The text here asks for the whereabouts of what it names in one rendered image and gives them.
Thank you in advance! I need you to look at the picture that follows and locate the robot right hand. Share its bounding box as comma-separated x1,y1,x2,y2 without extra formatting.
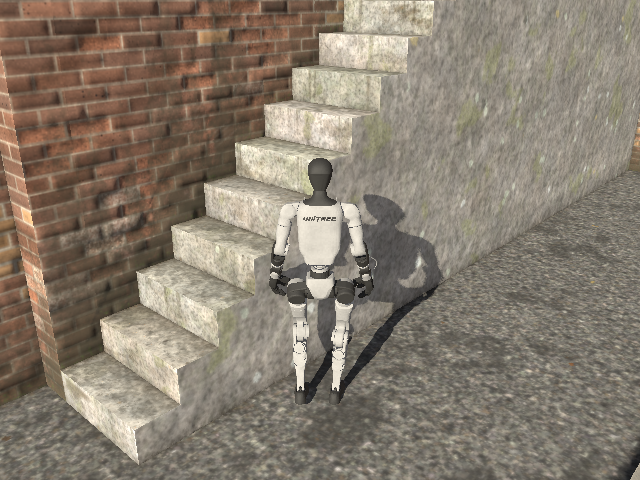
353,277,374,298

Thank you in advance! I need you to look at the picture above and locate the robot right forearm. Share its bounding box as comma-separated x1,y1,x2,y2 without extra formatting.
355,241,372,281

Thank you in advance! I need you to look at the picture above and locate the right robot shin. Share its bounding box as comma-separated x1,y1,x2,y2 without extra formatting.
332,331,349,392

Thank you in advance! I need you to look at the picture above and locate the robot shin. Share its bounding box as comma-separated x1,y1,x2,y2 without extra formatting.
293,324,307,391
332,331,349,392

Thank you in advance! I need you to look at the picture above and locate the left robot shin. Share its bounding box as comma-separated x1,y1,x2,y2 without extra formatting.
293,324,307,391

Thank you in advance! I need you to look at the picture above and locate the robot left upper arm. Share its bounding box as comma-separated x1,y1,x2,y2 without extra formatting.
274,201,299,256

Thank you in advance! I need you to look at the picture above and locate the robot left hand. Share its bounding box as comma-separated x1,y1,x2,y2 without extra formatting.
269,275,290,296

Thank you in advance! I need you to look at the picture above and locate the robot left forearm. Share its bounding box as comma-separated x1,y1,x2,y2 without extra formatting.
270,241,285,279

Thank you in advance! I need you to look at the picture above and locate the robot right upper arm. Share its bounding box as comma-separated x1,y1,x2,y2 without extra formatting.
341,202,366,257

